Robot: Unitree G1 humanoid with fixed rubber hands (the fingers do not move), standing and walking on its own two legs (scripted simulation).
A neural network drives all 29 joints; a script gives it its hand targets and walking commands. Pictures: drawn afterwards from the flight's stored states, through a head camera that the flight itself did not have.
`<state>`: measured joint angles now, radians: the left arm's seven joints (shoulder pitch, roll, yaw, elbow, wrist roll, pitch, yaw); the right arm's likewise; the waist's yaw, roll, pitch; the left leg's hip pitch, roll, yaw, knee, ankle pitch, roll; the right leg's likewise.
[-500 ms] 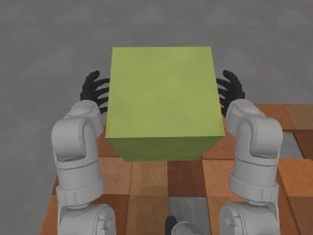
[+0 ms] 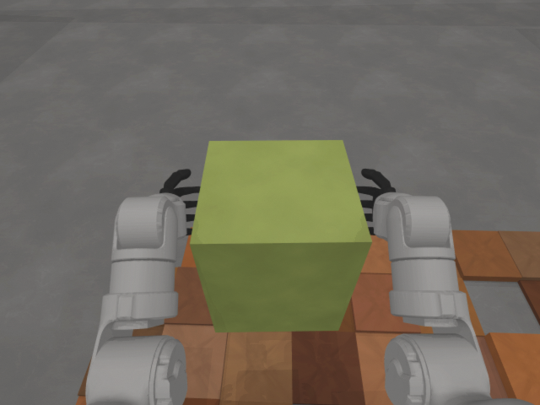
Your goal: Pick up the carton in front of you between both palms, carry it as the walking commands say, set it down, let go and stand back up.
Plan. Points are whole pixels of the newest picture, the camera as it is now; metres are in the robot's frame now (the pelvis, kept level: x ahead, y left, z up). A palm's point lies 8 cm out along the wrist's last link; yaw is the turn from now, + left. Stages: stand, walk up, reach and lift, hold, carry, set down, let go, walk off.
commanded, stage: carry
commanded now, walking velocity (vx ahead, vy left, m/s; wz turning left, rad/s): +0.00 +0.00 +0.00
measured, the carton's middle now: (276, 239) +0.37 +0.00 +0.03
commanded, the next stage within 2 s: none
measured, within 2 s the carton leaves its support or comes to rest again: neither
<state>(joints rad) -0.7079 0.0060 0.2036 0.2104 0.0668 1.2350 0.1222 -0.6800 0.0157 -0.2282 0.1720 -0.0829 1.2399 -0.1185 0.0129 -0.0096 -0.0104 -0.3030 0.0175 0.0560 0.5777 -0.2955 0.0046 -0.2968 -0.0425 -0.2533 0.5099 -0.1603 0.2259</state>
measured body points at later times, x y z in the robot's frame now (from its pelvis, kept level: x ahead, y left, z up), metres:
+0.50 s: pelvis +0.00 -0.03 +0.00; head -0.01 -0.03 +0.45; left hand +0.36 +0.13 +0.12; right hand +0.36 -0.18 +0.12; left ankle +0.00 +0.12 -0.73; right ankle +0.03 -0.07 -0.74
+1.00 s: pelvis -0.02 -0.01 -0.01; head -0.02 -0.02 +0.44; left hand +0.34 +0.15 +0.11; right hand +0.35 -0.16 +0.11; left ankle +0.00 +0.12 -0.73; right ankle +0.03 -0.07 -0.74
